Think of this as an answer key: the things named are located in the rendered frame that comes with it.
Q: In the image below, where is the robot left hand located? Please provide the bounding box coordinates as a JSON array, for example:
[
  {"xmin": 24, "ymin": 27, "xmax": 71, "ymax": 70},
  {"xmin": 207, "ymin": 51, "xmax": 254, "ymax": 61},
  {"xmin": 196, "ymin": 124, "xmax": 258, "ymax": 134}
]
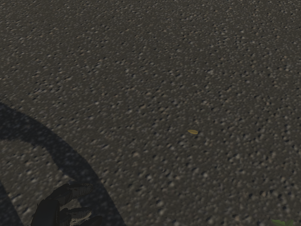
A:
[{"xmin": 27, "ymin": 183, "xmax": 103, "ymax": 226}]

